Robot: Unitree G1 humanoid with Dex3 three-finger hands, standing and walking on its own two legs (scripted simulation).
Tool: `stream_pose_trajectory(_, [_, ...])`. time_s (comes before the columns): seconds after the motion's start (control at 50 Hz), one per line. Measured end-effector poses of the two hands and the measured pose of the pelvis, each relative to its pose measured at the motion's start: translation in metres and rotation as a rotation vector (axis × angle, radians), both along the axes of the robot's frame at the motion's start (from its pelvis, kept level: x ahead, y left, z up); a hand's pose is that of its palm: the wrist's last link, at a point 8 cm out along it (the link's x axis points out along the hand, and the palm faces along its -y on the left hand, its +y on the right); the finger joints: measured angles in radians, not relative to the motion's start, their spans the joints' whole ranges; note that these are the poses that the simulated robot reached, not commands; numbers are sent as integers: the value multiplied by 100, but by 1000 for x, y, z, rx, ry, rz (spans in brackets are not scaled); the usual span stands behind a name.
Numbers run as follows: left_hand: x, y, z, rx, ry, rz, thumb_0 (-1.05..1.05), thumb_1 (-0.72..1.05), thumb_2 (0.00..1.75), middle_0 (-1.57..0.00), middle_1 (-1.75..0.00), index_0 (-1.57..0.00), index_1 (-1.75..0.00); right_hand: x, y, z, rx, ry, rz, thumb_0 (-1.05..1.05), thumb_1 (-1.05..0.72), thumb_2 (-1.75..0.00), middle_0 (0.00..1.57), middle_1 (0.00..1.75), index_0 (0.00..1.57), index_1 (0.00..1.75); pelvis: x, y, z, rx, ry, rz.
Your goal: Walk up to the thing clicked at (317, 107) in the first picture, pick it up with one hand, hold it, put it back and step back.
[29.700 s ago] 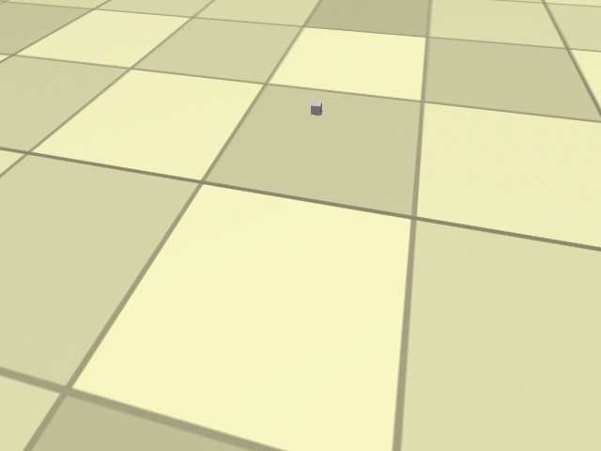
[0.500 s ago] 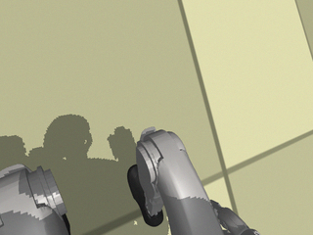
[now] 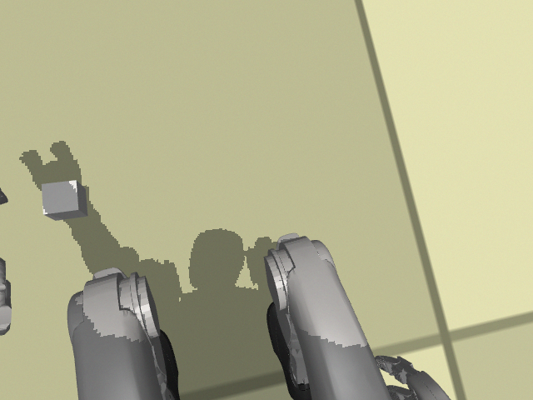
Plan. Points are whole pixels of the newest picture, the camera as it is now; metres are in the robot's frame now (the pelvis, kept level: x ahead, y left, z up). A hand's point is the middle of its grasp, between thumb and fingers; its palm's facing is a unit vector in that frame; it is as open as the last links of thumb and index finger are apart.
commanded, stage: withdraw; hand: left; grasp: from above
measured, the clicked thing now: (65, 200) +0.47 +0.30 -0.32
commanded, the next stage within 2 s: home in 0.42 s
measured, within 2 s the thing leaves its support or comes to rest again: neither
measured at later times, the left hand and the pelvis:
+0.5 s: hand (30, 170) +0.48 +0.30 -0.16, palm faces -0.32 -0.05 -0.95, open 14.0 cm; pelvis -0.02 -0.01 -0.03, yaw +1 degrees
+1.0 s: hand out of the picture +0.39 +0.33 -0.04, palm faces -0.26 -0.51 -0.82, open 9.6 cm; pelvis +0.00 +0.00 +0.07, yaw +4 degrees
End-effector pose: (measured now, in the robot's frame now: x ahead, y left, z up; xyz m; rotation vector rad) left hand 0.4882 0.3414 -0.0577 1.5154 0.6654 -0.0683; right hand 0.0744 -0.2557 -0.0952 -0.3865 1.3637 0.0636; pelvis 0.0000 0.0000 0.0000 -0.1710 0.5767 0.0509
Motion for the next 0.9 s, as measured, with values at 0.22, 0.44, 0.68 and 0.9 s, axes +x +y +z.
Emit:
stream_pose_trajectory(0.22, [-42, -23, -37, -193, 132, -234, 0, -50, 98, -10, -99, -10, -99, -15, -33, 22, -172, 105, 52, 0, -91, -90, 21, 30, 20, 30, -10, -7, 7, 11, -27, 18])
stream_pose_trajectory(0.44, [-24, -41, -55, -70, -128, -277, 0, -49, 97, -10, -100, -11, -99, -8, -26, -6, -189, 43, 60, 0, -91, -90, 20, 29, 20, 30, -15, -7, -25, 16, -54, 15])
stream_pose_trajectory(0.68, [24, -16, -21, -8, -88, -34, 0, -38, 94, -17, -91, -18, -90, -43, 7, -20, -73, 89, -53, 0, -90, -89, 21, 29, 20, 30, -5, -1, -21, 10, 5, -6])
stream_pose_trajectory(0.9, [-50, 9, 24, -281, -95, 52, 0, 15, 78, -20, -45, -19, -46, -24, 2, 28, -68, 154, -86, 0, -90, -90, 21, 30, 21, 30, 5, 1, 34, 16, 53, 34])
